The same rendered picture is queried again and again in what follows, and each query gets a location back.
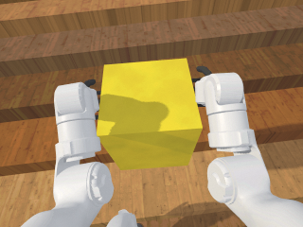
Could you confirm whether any robot left shin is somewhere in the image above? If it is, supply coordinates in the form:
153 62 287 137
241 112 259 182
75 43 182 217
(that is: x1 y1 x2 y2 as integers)
118 209 130 214

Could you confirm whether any carton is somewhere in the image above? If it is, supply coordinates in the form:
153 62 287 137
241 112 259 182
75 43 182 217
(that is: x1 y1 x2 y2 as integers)
97 58 203 170

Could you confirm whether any right robot forearm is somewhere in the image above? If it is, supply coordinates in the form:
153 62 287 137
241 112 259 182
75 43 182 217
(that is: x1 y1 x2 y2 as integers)
195 72 271 184

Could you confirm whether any robot right hand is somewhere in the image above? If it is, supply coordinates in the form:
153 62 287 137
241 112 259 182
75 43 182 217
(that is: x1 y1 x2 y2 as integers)
191 66 212 107

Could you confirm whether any robot left hand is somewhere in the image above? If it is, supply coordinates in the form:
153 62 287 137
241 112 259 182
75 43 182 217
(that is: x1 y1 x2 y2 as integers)
84 79 101 120

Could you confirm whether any left robot upper arm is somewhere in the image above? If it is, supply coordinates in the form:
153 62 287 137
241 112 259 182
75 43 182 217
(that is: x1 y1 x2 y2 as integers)
21 162 114 227

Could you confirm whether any right robot upper arm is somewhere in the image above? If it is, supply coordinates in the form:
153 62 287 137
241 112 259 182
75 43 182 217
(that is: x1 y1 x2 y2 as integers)
207 154 303 227

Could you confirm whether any robot left thigh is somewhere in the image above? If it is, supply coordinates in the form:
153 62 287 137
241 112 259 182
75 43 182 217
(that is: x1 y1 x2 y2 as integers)
106 212 137 227

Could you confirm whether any left robot forearm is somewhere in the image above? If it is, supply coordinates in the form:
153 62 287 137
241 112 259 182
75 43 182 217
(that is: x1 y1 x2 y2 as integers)
53 82 101 200

